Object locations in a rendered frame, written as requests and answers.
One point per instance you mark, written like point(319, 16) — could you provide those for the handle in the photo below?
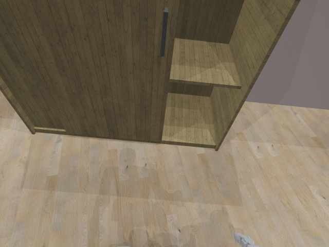
point(164, 32)

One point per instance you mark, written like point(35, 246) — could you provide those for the right robot hand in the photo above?
point(244, 241)

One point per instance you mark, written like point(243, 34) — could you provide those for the wardrobe door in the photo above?
point(20, 76)
point(99, 62)

